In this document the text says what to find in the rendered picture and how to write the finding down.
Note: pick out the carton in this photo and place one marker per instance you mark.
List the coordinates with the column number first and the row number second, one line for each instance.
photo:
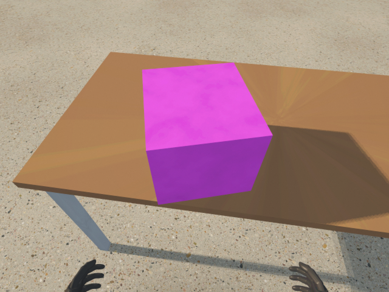
column 204, row 133

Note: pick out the robot right hand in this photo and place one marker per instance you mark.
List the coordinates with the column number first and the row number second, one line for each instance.
column 313, row 281

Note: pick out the robot left hand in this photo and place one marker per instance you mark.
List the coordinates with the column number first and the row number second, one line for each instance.
column 78, row 282

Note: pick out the table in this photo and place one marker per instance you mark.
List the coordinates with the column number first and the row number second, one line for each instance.
column 326, row 167

